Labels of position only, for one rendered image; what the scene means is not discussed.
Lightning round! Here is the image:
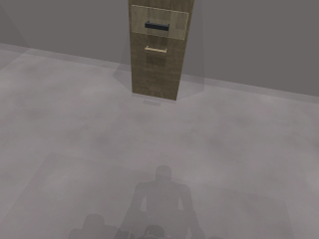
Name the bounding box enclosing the cabinet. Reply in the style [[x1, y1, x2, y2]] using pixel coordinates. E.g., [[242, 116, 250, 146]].
[[128, 0, 195, 101]]

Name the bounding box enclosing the drawer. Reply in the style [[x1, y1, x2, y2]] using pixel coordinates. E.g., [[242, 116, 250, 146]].
[[132, 5, 189, 39]]

